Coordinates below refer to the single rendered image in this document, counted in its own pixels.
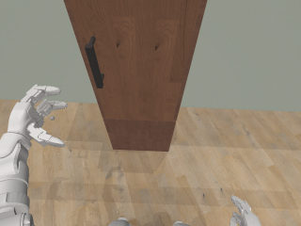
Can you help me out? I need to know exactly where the robot right hand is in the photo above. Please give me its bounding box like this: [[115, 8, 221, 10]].
[[230, 195, 261, 226]]

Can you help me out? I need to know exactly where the cupboard door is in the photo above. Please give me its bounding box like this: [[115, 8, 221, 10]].
[[69, 0, 201, 121]]

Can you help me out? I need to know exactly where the robot left hand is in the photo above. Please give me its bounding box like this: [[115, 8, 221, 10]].
[[7, 85, 68, 148]]

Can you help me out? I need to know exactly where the robot left forearm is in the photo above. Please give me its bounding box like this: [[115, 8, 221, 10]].
[[0, 132, 32, 219]]

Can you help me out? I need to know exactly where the handle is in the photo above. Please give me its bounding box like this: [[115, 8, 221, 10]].
[[85, 36, 104, 89]]

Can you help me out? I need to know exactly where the left robot upper arm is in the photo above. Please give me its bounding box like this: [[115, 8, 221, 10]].
[[0, 213, 35, 226]]

